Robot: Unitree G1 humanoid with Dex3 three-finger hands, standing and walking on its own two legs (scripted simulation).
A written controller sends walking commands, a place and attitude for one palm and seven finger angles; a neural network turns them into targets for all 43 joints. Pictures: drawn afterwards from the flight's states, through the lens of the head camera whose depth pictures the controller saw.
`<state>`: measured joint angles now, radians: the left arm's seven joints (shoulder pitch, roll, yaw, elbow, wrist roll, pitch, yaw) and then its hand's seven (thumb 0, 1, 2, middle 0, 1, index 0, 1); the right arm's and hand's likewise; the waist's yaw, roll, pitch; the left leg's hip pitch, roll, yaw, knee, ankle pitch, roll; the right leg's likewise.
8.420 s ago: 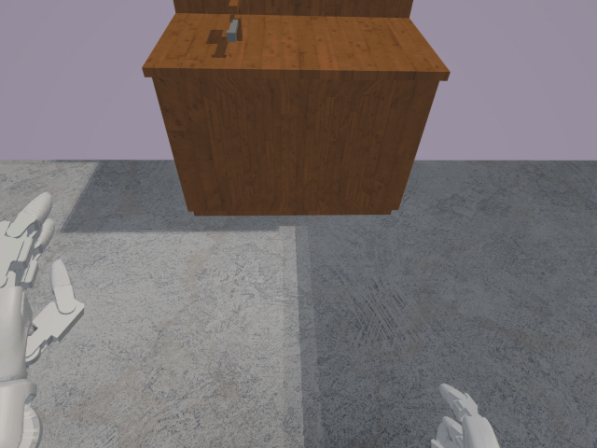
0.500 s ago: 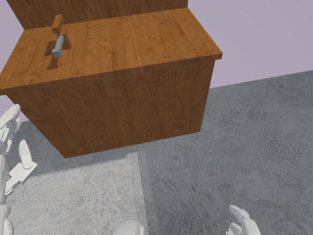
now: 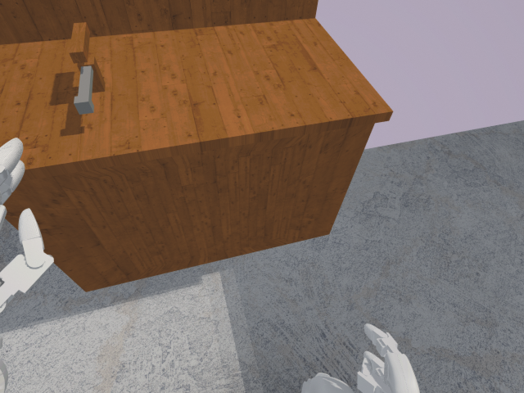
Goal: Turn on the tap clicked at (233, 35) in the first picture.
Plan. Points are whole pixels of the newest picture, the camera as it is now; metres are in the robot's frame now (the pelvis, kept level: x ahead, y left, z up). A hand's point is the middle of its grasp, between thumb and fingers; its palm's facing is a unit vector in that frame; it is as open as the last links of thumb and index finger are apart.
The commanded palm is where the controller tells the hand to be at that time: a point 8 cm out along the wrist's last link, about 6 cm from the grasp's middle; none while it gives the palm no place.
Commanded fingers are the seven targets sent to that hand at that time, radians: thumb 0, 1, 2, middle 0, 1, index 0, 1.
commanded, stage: take the last steps up to it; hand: left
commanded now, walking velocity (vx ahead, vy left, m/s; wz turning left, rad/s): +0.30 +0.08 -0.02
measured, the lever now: (84, 104) +0.62 +0.41 +0.05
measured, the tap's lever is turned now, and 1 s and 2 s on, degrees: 0 0 0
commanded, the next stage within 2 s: come to a stop and stand still in 0.86 s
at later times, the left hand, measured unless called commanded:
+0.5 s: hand (75, 190) +0.31 +0.24 +0.17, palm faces +0.35 -0.82 -0.45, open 7.4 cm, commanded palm +0.25 +0.30 +0.17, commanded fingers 0.00 0.90 0.90 -0.20 -0.30 -0.20 -0.30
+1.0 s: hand (81, 148) +0.37 +0.26 +0.17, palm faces +0.38 -0.79 -0.48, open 7.4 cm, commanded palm +0.32 +0.31 +0.17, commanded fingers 0.00 0.90 0.90 -0.20 -0.30 -0.20 -0.30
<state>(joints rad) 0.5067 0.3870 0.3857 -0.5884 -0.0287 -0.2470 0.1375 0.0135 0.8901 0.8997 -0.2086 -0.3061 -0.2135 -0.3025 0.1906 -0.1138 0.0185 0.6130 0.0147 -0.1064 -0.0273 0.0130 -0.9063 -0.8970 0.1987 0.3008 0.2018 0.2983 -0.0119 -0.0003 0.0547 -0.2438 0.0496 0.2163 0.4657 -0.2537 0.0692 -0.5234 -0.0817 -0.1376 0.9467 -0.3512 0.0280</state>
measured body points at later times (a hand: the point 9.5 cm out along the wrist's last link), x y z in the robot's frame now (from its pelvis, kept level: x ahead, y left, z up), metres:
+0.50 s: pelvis +0.09 +0.02 +0.00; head +0.13 +0.02 +0.45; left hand +0.28 +0.29 +0.20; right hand +0.25 -0.25 -0.09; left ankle +0.15 +0.18 -0.71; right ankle +0.08 -0.08 -0.74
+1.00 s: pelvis +0.15 +0.03 -0.01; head +0.17 +0.01 +0.44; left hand +0.35 +0.30 +0.20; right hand +0.31 -0.18 -0.13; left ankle +0.15 +0.16 -0.71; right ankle +0.18 -0.05 -0.74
